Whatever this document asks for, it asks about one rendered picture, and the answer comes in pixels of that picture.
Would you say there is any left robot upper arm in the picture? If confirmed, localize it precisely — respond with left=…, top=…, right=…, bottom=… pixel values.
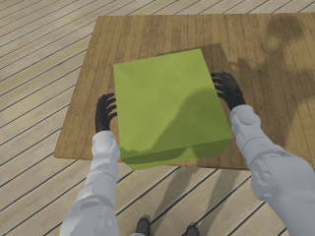
left=60, top=205, right=119, bottom=236

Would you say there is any robot foot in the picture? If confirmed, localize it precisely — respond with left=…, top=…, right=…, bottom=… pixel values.
left=185, top=225, right=200, bottom=236
left=136, top=217, right=151, bottom=236

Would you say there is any robot left foot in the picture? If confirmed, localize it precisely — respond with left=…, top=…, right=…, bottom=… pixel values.
left=136, top=217, right=151, bottom=236

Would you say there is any table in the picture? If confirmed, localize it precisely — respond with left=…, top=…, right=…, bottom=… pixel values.
left=52, top=12, right=315, bottom=173

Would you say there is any robot right hand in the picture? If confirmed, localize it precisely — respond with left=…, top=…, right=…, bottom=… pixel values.
left=211, top=71, right=246, bottom=111

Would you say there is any robot right foot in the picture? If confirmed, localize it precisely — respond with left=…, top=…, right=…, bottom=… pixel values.
left=185, top=225, right=200, bottom=236

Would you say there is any carton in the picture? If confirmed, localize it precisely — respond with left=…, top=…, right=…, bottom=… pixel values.
left=113, top=48, right=233, bottom=171

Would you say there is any right robot forearm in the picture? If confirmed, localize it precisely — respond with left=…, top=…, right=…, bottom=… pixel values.
left=229, top=104, right=315, bottom=177

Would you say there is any right robot upper arm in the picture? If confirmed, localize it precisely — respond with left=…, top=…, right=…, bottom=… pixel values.
left=250, top=156, right=315, bottom=236

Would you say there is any robot left hand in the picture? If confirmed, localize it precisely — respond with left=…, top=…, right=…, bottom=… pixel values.
left=94, top=92, right=117, bottom=133

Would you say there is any left robot forearm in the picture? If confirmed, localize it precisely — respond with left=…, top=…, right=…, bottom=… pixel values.
left=59, top=130, right=121, bottom=236

